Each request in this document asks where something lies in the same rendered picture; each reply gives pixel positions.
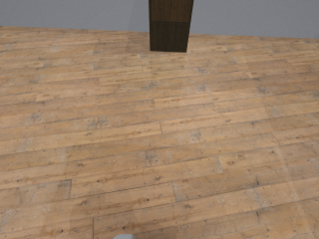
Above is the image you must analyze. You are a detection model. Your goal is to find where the cupboard door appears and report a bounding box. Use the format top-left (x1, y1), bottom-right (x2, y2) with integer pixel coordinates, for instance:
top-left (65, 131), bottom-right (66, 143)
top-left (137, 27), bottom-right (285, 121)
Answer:
top-left (151, 0), bottom-right (191, 23)

